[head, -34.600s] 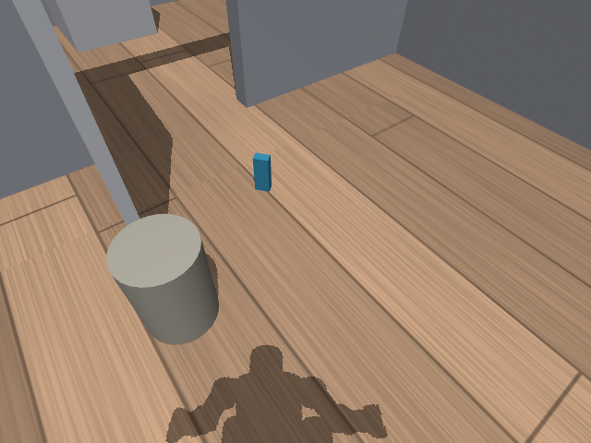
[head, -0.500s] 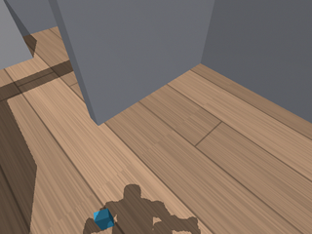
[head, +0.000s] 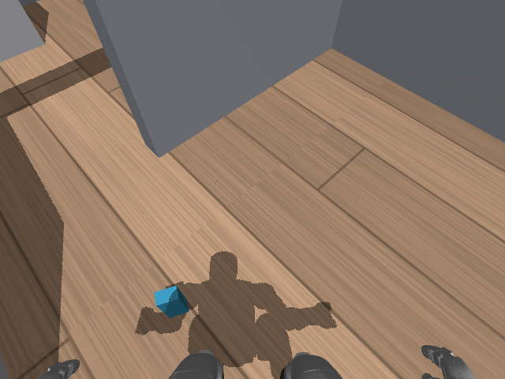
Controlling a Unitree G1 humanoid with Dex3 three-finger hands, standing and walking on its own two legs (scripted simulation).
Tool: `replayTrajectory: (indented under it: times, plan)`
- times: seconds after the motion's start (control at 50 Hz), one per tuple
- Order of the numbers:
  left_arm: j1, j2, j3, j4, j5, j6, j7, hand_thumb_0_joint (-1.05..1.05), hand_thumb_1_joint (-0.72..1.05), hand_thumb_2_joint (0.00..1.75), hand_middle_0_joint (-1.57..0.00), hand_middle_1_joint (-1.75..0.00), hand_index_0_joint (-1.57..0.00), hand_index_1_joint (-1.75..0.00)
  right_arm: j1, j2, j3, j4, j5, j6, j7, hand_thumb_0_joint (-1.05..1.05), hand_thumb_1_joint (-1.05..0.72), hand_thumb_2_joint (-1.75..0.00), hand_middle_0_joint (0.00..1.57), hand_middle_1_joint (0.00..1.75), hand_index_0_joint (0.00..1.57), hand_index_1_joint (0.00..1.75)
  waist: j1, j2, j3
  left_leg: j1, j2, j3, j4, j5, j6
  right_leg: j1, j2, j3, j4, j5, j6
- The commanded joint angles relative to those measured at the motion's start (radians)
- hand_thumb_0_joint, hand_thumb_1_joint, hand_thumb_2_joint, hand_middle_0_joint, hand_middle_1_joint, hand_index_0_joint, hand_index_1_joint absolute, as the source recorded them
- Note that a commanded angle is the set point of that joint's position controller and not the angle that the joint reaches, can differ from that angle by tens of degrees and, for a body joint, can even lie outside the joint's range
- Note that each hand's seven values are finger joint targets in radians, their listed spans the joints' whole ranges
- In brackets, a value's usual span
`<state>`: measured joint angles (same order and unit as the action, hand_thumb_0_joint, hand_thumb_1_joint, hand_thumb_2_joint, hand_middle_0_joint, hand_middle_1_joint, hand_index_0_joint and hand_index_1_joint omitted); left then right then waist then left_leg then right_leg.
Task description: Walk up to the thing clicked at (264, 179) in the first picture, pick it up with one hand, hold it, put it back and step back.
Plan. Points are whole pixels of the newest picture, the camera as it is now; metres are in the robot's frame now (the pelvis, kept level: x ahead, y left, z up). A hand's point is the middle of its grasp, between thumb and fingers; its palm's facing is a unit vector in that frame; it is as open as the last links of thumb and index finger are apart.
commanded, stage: step back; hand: left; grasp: from the side
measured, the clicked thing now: (172, 302) +0.38 +0.28 -0.66
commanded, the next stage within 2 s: none
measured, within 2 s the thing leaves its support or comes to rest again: neither
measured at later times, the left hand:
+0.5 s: hand out of the picture +0.01 +0.31 -0.15, palm faces +0.00 -0.93 -0.36, open 7.4 cm
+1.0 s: hand out of the picture -0.08 +0.32 -0.13, palm faces -0.02 -0.91 -0.40, open 7.4 cm
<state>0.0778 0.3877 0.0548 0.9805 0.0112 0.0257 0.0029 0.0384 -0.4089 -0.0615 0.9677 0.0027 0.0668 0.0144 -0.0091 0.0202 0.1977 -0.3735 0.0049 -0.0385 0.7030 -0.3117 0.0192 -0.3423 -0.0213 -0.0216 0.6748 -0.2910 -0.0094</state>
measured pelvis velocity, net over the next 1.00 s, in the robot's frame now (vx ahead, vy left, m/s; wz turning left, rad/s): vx -0.23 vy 0.06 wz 0.00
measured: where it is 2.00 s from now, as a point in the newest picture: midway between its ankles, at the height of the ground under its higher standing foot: outside the picture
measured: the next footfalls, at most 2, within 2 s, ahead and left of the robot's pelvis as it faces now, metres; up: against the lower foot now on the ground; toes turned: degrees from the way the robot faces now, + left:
left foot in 0.26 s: -0.06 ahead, +0.14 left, +0.00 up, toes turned -1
right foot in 0.66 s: -0.11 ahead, -0.07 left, +0.00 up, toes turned +1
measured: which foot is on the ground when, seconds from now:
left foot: up 0.00-0.24, down 0.26-0.70, up 0.72-0.98, down 1.00-1.00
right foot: down 0.00-0.28, up 0.30-0.64, down 0.66-1.00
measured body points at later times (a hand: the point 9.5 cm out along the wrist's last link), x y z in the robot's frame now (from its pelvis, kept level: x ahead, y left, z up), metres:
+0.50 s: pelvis -0.10 +0.05 +0.01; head -0.03 +0.07 +0.46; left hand +0.01 +0.36 -0.12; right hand -0.03 -0.27 -0.10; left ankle -0.10 +0.14 -0.72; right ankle -0.12 -0.09 -0.64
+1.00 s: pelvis -0.23 +0.06 +0.00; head -0.17 +0.06 +0.44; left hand -0.08 +0.37 -0.10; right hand -0.14 -0.26 -0.12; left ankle -0.25 +0.19 -0.72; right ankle -0.15 -0.07 -0.72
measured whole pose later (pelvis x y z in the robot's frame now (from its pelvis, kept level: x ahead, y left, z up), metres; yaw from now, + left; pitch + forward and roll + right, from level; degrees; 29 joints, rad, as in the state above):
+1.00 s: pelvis -0.23 +0.06 +0.00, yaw +0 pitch -2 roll +0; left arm 0.10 0.36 0.06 0.74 0.03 0.04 0.02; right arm 0.16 -0.41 -0.04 0.87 -0.01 0.04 -0.02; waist 0.00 0.02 0.19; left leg -0.25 -0.03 -0.07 0.70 -0.42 -0.02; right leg -0.41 -0.01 0.03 0.65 -0.21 0.01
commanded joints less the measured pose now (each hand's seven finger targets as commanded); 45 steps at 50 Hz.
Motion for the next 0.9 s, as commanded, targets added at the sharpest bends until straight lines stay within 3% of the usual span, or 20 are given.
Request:
replayTrajectory:
  times: [0.0,0.06,0.16,0.22,0.24,0.26,0.28,0.3,0.32,0.36,0.4,0.5,0.56,0.62,0.64,0.66,0.68,0.7,0.78,0.88]
  plan:
    - [-0.011,0.341,0.086,-0.128,0.036,-0.028,0.022,0.0,0.9,0.9,-0.2,-0.3,-0.2,-0.3,0.062,-0.168,-0.049,-0.092,-0.013,0.003,-0.01,0.0,-0.9,-0.9,0.2,0.3,0.2,0.3,0.022,-0.218,-0.209,-0.03,-0.096,-0.106,0.503,-0.276,0.017,-0.039,-0.406,0.489,-0.362,0.275,-0.309]
    - [-0.108,0.261,0.071,-0.166,0.036,-0.024,0.029,0.0,0.9,0.9,-0.2,-0.3,-0.2,-0.3,0.158,-0.172,-0.056,-0.064,0.015,-0.004,-0.005,0.0,-0.9,-0.9,0.2,0.3,0.2,0.3,-0.03,-0.179,-0.222,-0.011,-0.106,-0.092,0.532,-0.177,-0.003,-0.019,-0.249,0.248,-0.302,0.258,-0.22]
    - [0.003,0.238,0.075,-0.183,0.035,-0.009,0.041,0.0,0.9,0.9,-0.2,-0.3,-0.2,-0.3,0.15,-0.173,-0.035,-0.09,-0.008,-0.02,-0.02,0.0,-0.9,-0.9,0.2,0.3,0.2,0.3,0.037,-0.205,-0.299,-0.078,-0.023,-0.051,0.112,-0.2,-0.023,0.287,-0.266,0.261,-0.194,0.352,-0.201]
    - [-0.011,0.26,0.075,-0.195,0.006,0.01,0.031,0.0,0.9,0.9,-0.2,-0.3,-0.2,-0.3,0.225,-0.156,-0.038,-0.069,-0.034,-0.039,-0.027,0.0,-0.9,-0.9,0.2,0.3,0.2,0.3,-0.011,-0.221,-0.3,0.095,-0.022,0.028,-0.299,0.041,0.002,0.248,-0.225,0.196,-0.056,0.479,-0.142]
    - [0.026,0.227,0.064,-0.196,-0.002,0.02,0.027,0.0,0.9,0.9,-0.2,-0.3,-0.2,-0.3,0.214,-0.172,-0.047,-0.065,-0.048,-0.045,-0.028,0.0,-0.9,-0.9,0.2,0.3,0.2,0.3,0.003,-0.139,-0.279,0.19,0.005,-0.018,-0.349,0.172,0.002,0.121,-0.163,0.152,0.007,0.357,-0.098]
    - [0.05,0.17,0.051,-0.208,-0.01,0.023,0.024,0.0,0.9,0.9,-0.2,-0.3,-0.2,-0.3,0.189,-0.256,-0.07,-0.082,-0.064,-0.047,-0.028,0.0,-0.9,-0.9,0.2,0.3,0.2,0.3,0.021,0.094,-0.266,0.264,0.195,-0.298,-0.357,0.349,0.051,-0.066,-0.018,0.059,0.146,0.079,-0.034]
    - [0.017,0.165,0.054,-0.209,-0.011,0.023,0.034,0.0,0.9,0.9,-0.2,-0.3,-0.2,-0.3,0.127,-0.328,-0.079,-0.106,-0.065,-0.045,-0.021,0.0,-0.9,-0.9,0.2,0.3,0.2,0.3,0.021,0.192,-0.216,0.253,0.282,-0.385,-0.345,0.496,0.13,-0.209,0.123,0.077,0.256,-0.312,-0.009]
    - [-0.057,0.188,0.066,-0.219,0.009,0.02,0.049,0.0,0.9,0.9,-0.2,-0.3,-0.2,-0.3,0.158,-0.369,-0.088,-0.118,-0.055,-0.046,-0.019,0.0,-0.9,-0.9,0.2,0.3,0.2,0.3,-0.066,0.275,-0.216,0.125,0.378,-0.489,-0.381,0.467,0.247,-0.152,0.125,0.183,0.408,-0.397,0.006]
    - [-0.071,0.207,0.07,-0.21,0.015,0.017,0.05,0.0,0.9,0.9,-0.2,-0.3,-0.2,-0.3,0.118,-0.326,-0.084,-0.12,-0.051,-0.05,-0.026,0.0,-0.9,-0.9,0.2,0.3,0.2,0.3,-0.046,0.212,-0.177,0.085,0.349,-0.423,-0.377,0.457,0.24,-0.143,0.113,0.228,0.493,-0.341,-0.002]
    - [0.014,0.183,0.065,-0.183,-0.013,0.015,0.04,0.0,0.9,0.9,-0.2,-0.3,-0.2,-0.3,0.024,-0.209,-0.046,-0.143,-0.06,-0.052,-0.038,0.0,-0.9,-0.9,0.2,0.3,0.2,0.3,0.031,0.124,-0.163,0.203,0.18,-0.17,-0.271,0.644,0.133,-0.225,0.133,0.244,0.533,-0.206,-0.015]
    - [0.073,0.179,0.067,-0.186,-0.008,0.014,0.036,0.0,0.9,0.9,-0.2,-0.3,-0.2,-0.3,0.044,-0.19,-0.046,-0.152,-0.041,-0.054,-0.045,0.0,-0.9,-0.9,0.2,0.3,0.2,0.3,0.047,0.128,-0.193,0.306,0.189,-0.163,-0.232,0.67,0.145,-0.239,0.137,0.209,0.553,-0.178,-0.013]
    - [0.027,0.157,0.057,-0.226,0.004,-0.009,0.033,0.0,0.9,0.9,-0.2,-0.3,-0.2,-0.3,0.164,-0.194,-0.056,-0.155,-0.026,-0.049,-0.053,0.0,-0.9,-0.9,0.2,0.3,0.2,0.3,-0.038,0.11,-0.239,0.467,0.245,-0.192,-0.167,0.714,0.228,-0.213,0.091,0.151,0.279,-0.222,0.034]
    - [0.068,0.153,0.061,-0.216,0.007,-0.018,0.026,0.0,0.9,0.9,-0.2,-0.3,-0.2,-0.3,0.137,-0.21,-0.058,-0.172,-0.023,-0.041,-0.048,0.0,-0.9,-0.9,0.2,0.3,0.2,0.3,-0.028,0.128,-0.255,0.39,0.207,-0.15,-0.131,0.61,0.188,-0.072,0.056,0.074,0.029,-0.161,0.017]
    - [0.182,0.138,0.066,-0.162,0.018,-0.025,0.026,0.0,0.9,0.9,-0.2,-0.3,-0.2,-0.3,0.074,-0.209,-0.053,-0.189,-0.003,-0.028,-0.039,0.0,-0.9,-0.9,0.2,0.3,0.2,0.3,0.029,0.095,-0.29,0.265,0.187,-0.118,-0.05,0.451,0.14,0.137,0.059,0.033,-0.285,0.134,-0.01]
    - [0.177,0.182,0.072,-0.167,0.027,-0.033,0.028,0.0,0.9,0.9,-0.2,-0.3,-0.2,-0.3,0.067,-0.184,-0.045,-0.197,0.006,-0.029,-0.037,0.0,-0.9,-0.9,0.2,0.3,0.2,0.3,0.028,0.032,-0.311,0.17,0.15,-0.103,-0.012,0.32,0.1,0.225,0.006,0.134,-0.272,0.27,-0.032]
    - [0.163,0.248,0.089,-0.181,0.035,-0.039,0.027,0.0,0.9,0.9,-0.2,-0.3,-0.2,-0.3,0.069,-0.155,-0.032,-0.213,0.013,-0.031,-0.033,0.0,-0.9,-0.9,0.2,0.3,0.2,0.3,0.022,-0.141,-0.305,-0.001,0.045,-0.056,0.1,0.129,0.046,0.279,-0.14,0.361,-0.252,0.413,-0.101]
    - [0.099,0.314,0.1,-0.203,0.022,-0.032,0.023,0.0,0.9,0.9,-0.2,-0.3,-0.2,-0.3,0.042,-0.137,-0.031,-0.21,0.01,-0.02,-0.044,0.0,-0.9,-0.9,0.2,0.3,0.2,0.3,0.049,-0.291,-0.231,-0.044,-0.093,-0.02,0.305,-0.286,0.003,0.123,-0.331,0.553,-0.313,0.468,-0.28]
    - [0.054,0.33,0.105,-0.242,0.03,-0.037,0.026,0.0,0.9,0.9,-0.2,-0.3,-0.2,-0.3,0.072,-0.174,-0.049,-0.195,0.004,-0.014,-0.05,0.0,-0.9,-0.9,0.2,0.3,0.2,0.3,0.044,-0.29,-0.186,0.01,-0.069,-0.118,0.475,-0.357,-0.017,-0.011,-0.393,0.638,-0.33,0.458,-0.335]
    - [0.017,0.205,0.084,-0.264,0.016,-0.027,0.031,0.0,0.9,0.9,-0.2,-0.3,-0.2,-0.3,0.142,-0.167,-0.036,-0.15,0.005,-0.025,-0.045,0.0,-0.9,-0.9,0.2,0.3,0.2,0.3,0.005,-0.125,-0.19,-0.053,-0.136,-0.124,0.524,-0.215,-0.024,0.086,-0.181,0.273,-0.234,0.535,-0.202]
    - [0.088,0.196,0.083,-0.284,0.033,-0.007,0.036,0.0,0.9,0.9,-0.2,-0.3,-0.2,-0.3,0.148,-0.148,-0.021,-0.176,0.0,-0.043,-0.053,0.0,-0.9,-0.9,0.2,0.3,0.2,0.3,0.049,-0.203,-0.262,-0.091,-0.062,-0.052,0.153,-0.208,-0.049,0.323,-0.167,0.256,-0.167,0.543,-0.195]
